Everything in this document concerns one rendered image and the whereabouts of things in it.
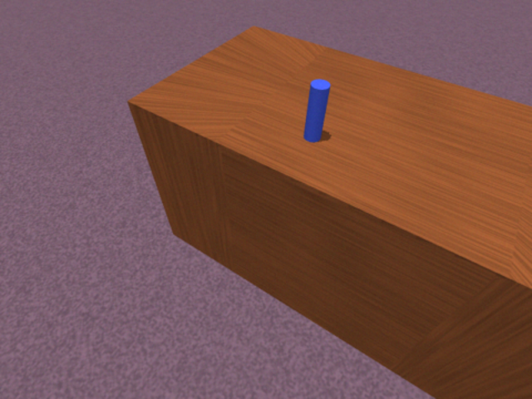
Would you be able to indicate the can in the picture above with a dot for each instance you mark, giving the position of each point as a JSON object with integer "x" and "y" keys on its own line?
{"x": 317, "y": 104}

